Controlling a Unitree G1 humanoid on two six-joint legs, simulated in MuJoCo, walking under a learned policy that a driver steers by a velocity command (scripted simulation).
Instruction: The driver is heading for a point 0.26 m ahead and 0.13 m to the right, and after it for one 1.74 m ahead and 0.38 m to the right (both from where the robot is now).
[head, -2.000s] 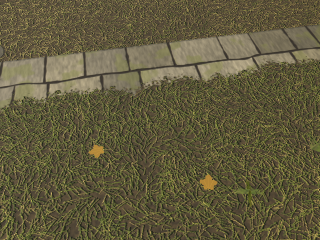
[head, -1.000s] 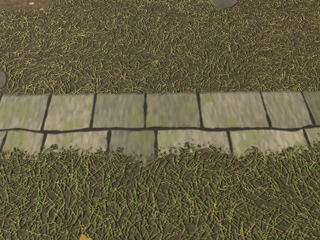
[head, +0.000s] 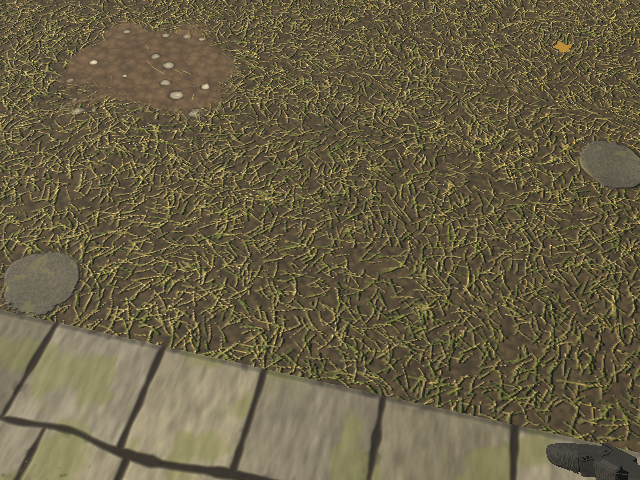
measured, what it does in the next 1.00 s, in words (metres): walks ahead, turning right: right foot, then left foot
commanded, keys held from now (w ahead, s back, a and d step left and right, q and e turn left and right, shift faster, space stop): w+e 0.62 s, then w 0.20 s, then w+q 0.18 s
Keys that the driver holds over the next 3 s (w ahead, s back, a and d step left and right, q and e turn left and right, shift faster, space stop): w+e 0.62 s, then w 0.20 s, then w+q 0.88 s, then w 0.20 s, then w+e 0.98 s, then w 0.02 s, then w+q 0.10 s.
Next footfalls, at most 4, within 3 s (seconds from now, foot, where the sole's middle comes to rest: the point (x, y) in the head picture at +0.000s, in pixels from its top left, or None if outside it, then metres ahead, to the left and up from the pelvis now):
0.44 right None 0.36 -0.18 -0.77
0.94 left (386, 376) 0.70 -0.10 -0.77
1.46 right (498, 307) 0.90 -0.37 -0.77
1.96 left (384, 213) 1.18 -0.10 -0.77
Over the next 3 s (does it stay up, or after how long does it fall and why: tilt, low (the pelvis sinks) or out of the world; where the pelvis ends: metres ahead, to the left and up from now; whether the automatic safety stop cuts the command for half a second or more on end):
stays up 1.62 -0.30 -0.01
